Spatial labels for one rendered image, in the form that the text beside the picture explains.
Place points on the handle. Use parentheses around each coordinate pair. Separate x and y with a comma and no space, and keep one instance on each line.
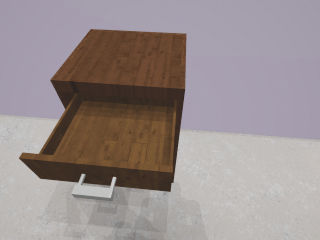
(93,192)

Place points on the drawer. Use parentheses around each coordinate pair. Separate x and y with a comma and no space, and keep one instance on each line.
(106,136)

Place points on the cabinet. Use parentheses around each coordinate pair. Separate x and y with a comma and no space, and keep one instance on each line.
(123,63)

